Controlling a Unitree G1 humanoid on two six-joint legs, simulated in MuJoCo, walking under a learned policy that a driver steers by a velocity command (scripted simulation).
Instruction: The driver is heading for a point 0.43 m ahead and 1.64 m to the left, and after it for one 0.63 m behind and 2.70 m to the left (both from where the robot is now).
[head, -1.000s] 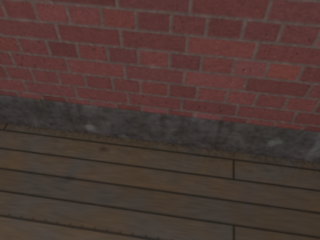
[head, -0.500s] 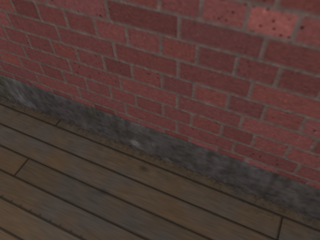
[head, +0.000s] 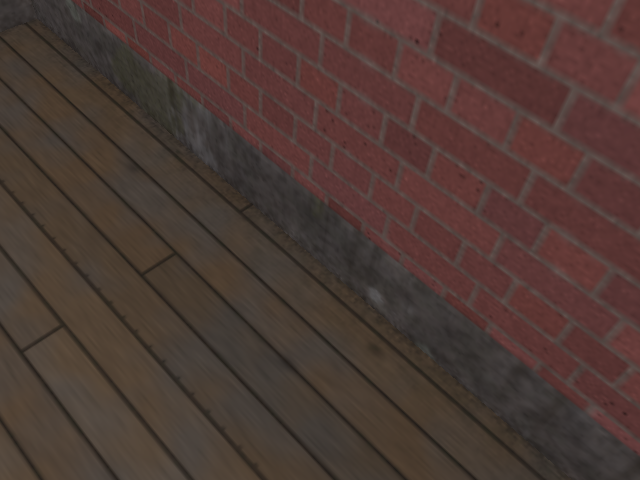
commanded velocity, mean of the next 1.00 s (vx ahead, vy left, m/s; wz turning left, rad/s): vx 0.08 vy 0.00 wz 0.39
